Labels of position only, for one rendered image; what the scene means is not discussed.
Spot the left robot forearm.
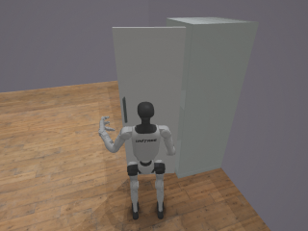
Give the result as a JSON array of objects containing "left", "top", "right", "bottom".
[{"left": 98, "top": 127, "right": 114, "bottom": 152}]

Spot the handle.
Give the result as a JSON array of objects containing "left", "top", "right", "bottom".
[{"left": 122, "top": 96, "right": 128, "bottom": 123}]

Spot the right robot upper arm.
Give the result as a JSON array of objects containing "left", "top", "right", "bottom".
[{"left": 159, "top": 125, "right": 175, "bottom": 156}]

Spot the left robot hand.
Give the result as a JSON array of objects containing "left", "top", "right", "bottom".
[{"left": 99, "top": 115, "right": 115, "bottom": 132}]

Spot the fridge door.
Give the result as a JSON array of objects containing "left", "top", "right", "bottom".
[{"left": 112, "top": 26, "right": 187, "bottom": 175}]

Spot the left robot upper arm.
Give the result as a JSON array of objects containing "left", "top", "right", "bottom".
[{"left": 111, "top": 126, "right": 133, "bottom": 153}]

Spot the robot torso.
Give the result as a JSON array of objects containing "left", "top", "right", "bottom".
[{"left": 131, "top": 124, "right": 161, "bottom": 175}]

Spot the humanoid robot head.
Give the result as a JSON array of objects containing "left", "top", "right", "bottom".
[{"left": 135, "top": 101, "right": 157, "bottom": 134}]

